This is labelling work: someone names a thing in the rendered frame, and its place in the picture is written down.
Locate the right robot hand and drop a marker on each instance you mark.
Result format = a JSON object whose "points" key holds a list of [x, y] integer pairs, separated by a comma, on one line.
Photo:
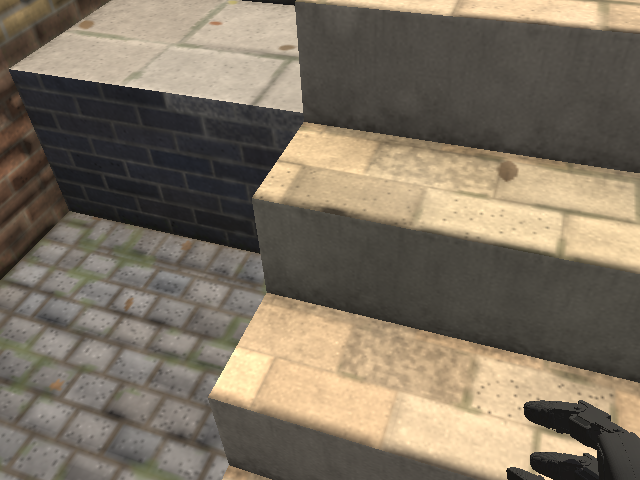
{"points": [[618, 451]]}

